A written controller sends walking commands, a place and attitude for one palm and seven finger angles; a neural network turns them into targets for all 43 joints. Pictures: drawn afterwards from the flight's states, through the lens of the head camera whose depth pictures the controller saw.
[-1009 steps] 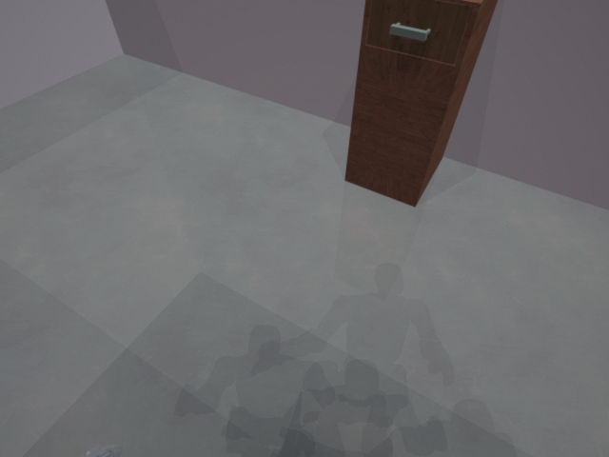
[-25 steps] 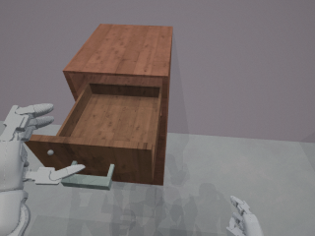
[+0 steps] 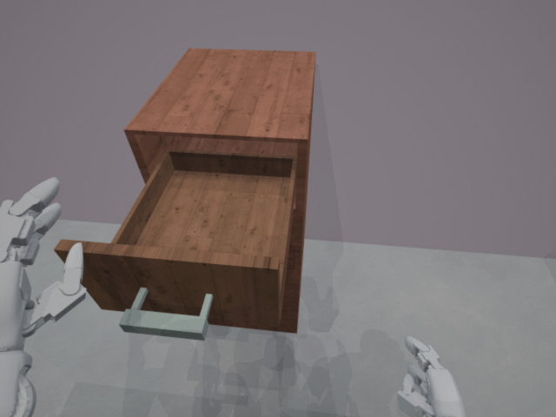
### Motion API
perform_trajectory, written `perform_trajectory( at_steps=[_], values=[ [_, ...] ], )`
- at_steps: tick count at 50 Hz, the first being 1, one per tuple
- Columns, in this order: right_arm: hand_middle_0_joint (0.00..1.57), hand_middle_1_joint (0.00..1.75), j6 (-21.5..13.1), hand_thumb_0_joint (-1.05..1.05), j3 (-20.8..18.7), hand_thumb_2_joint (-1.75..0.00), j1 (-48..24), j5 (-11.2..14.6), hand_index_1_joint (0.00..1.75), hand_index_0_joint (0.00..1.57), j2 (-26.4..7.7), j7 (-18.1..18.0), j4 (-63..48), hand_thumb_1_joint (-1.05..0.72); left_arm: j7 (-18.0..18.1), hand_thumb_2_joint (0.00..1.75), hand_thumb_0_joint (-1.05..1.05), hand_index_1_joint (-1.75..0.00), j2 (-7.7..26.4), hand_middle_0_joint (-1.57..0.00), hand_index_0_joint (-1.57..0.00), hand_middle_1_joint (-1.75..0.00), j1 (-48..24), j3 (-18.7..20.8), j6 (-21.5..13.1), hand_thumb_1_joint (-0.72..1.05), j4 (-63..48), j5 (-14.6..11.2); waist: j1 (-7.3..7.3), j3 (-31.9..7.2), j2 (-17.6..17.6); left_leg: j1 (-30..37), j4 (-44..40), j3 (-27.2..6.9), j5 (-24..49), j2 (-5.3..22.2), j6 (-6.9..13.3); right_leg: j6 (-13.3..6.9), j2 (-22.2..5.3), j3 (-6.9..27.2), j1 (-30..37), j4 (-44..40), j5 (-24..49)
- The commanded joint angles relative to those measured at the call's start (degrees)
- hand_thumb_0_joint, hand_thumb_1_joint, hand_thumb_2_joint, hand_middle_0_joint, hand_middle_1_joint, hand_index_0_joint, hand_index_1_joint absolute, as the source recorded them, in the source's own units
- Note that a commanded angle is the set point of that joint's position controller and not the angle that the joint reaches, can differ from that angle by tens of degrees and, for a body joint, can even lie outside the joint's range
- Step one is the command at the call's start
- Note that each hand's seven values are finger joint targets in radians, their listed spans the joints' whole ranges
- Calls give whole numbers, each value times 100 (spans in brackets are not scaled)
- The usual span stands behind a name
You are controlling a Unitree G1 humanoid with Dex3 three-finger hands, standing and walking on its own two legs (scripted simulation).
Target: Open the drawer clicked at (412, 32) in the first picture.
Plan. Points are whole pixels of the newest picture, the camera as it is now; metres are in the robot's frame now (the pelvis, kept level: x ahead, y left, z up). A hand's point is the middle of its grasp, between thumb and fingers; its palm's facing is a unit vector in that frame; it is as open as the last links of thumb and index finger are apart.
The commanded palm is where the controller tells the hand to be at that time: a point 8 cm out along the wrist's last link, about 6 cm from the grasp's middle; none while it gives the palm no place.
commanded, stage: draw the hand back to the body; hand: left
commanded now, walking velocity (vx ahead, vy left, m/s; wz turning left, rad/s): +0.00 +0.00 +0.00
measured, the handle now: (169, 310) +0.25 +0.21 +0.00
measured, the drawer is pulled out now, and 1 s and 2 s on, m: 0.30 0.30 0.30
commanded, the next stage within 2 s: step back with the hand held close in 0.14 s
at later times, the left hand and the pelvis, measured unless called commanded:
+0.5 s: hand (77, 301) +0.17 +0.24 +0.17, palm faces +0.33 -0.79 -0.52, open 7.4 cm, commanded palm +0.10 +0.28 +0.19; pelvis -0.03 +0.00 +0.00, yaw +0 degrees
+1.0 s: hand (27, 362) +0.11 +0.24 +0.18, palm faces +0.44 -0.77 -0.45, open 7.4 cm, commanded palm +0.04 +0.28 +0.19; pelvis -0.09 +0.00 -0.02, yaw +0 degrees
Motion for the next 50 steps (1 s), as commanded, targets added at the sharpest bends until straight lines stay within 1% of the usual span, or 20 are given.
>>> perform_trajectory(
  at_steps=[1,2,5,6,7,9,11,12,13,14,15,17,20,27,33,36,38,41,45,50],
  values=[
    [20,30,-316,0,-260,-90,-662,11,30,20,-646,-42,-890,-90,116,90,0,-30,1092,-20,-20,-30,-700,674,-370,90,-1368,5,-61,-566,129,-587,-373,90,1934,-79,-7,-233,220,-89,673,-77,993],
    [20,30,-324,0,-224,-90,-678,21,30,20,-580,-47,-867,-90,122,90,0,-30,889,-20,-20,-30,-467,580,-347,90,-1102,-32,-48,-402,135,-674,-409,141,1852,-77,-18,-217,211,-144,636,-82,912],
    [20,30,-297,0,-235,-90,-664,29,30,20,-610,-30,-914,-90,113,90,0,-30,1002,-20,-20,-30,-719,593,-369,90,-1308,-12,-71,-469,-13,-673,-406,73,1744,-89,6,-224,216,-108,643,-71,842],
    [20,30,-308,0,-243,-90,-691,18,30,20,-624,-42,-899,-90,116,90,0,-30,1073,-20,-20,-30,-736,665,-367,90,-1295,3,-51,-446,253,-632,-399,93,1727,-99,-4,-245,222,-79,607,-121,830],
    [20,30,-316,0,-214,-90,-671,23,30,20,-562,-46,-875,-90,126,90,0,-30,886,-20,-20,-30,-449,586,-355,90,-1043,-37,-42,-362,165,-708,-432,127,1699,-90,-18,-224,209,-142,631,-108,799],
    [20,30,-289,0,-231,-90,-704,38,30,20,-562,-49,-889,-90,120,90,0,-30,877,-20,-20,-30,-428,591,-347,90,-966,-60,-36,-316,-70,-738,-435,140,1573,-78,14,-209,217,-117,609,-133,736],
    [20,30,-292,0,-261,-90,-722,29,30,20,-607,-59,-914,-90,113,90,0,-30,1067,-20,-20,-30,-686,684,-384,90,-1180,-29,-54,-376,-81,-656,-420,114,1452,-101,38,-222,223,-48,564,-218,644],
    [20,30,-298,0,-240,-90,-716,35,30,20,-560,-70,-882,-90,122,90,0,-30,892,-20,-20,-30,-416,607,-372,90,-944,-65,-43,-347,-6,-692,-437,179,1369,-102,37,-200,208,-75,578,-228,581],
    [20,30,-71,0,-222,-90,-732,115,30,20,-798,-34,-1176,-90,92,90,0,-30,1395,-20,-20,-30,-774,1088,-574,90,-1313,-84,-389,223,-223,-1307,-216,93,865,-69,151,-163,-42,318,-291,-502,565],
    [20,30,28,0,-231,-90,-781,130,30,20,-678,-40,-1136,-90,50,90,0,-30,1167,-20,-20,-30,-501,900,-622,90,-1130,-62,-372,97,-569,-1287,-91,18,625,-105,175,-165,-169,328,-429,-614,271],
    [20,30,84,0,-235,-90,-751,120,30,20,-693,-34,-1171,-90,51,90,0,-30,1112,-20,-20,-30,-256,853,-661,90,-1191,-48,-385,-130,-519,-1235,18,53,555,-147,184,-190,-242,405,-491,-648,46],
    [20,30,137,0,-269,-90,-716,89,30,20,-697,-80,-1205,-90,103,90,0,-30,1213,-20,-20,-30,80,984,-776,90,-1408,-29,-363,-576,-37,-1219,80,53,871,-171,181,-234,-300,367,-298,-435,443],
    [20,30,233,0,-375,-90,-567,117,30,20,-753,-73,-1318,-90,162,90,0,-30,1215,-20,-20,-30,603,1060,-826,90,-1571,-71,-376,-1182,-56,-1245,140,-34,1784,-72,149,-197,-239,202,124,72,1324],
    [20,30,331,0,-536,-90,-503,129,30,20,-793,-151,-1447,-90,255,90,0,-30,1340,-20,-20,-30,886,1273,-880,90,-1641,-85,-385,-1170,-186,-1598,176,-180,2300,62,83,-158,-166,101,79,553,1687],
    [20,30,263,0,-564,-90,-360,68,30,20,-827,-174,-1471,-90,377,90,0,-30,1227,-20,-20,-30,796,1185,-888,90,-1799,8,-457,-1005,-202,-2272,169,-290,1091,212,216,-180,-215,297,-137,876,938],
    [20,30,179,0,-562,-90,-296,39,30,20,-844,-199,-1425,-90,471,90,0,-30,1308,-20,-20,-30,720,1279,-918,90,-1948,69,-465,-939,-77,-2633,164,-351,287,183,272,-219,-226,456,-247,866,454],
    [20,30,113,0,-523,-90,-231,71,30,20,-806,-177,-1443,-90,494,90,0,-30,1270,-20,-20,-30,633,1246,-954,90,-1977,55,-486,-916,-171,-2846,175,-329,-243,158,290,-209,-289,542,-321,865,69],
    [20,30,45,0,-507,-90,-240,79,30,20,-839,-185,-1410,-90,534,90,0,-30,1373,-20,-20,-30,534,1335,-996,90,-2038,82,-490,-763,18,-3145,56,-383,-873,148,315,-205,-221,584,-420,804,-396],
    [20,30,5,0,-482,-90,-173,81,30,20,-828,-164,-1395,-90,556,90,0,-30,1248,-20,-20,-30,407,1235,-1043,90,-1828,97,-513,-563,-124,-3486,87,-361,-1532,103,325,-209,-223,675,-513,669,-978],
    [20,30,3,0,-478,-90,-111,98,30,20,-831,-136,-1310,-90,578,90,0,-30,1259,-20,-20,-30,417,1193,-1080,90,-1782,79,-520,-651,-433,-2882,524,-262,-1395,-80,228,-299,-410,809,-1112,69,-1496]
  ],
)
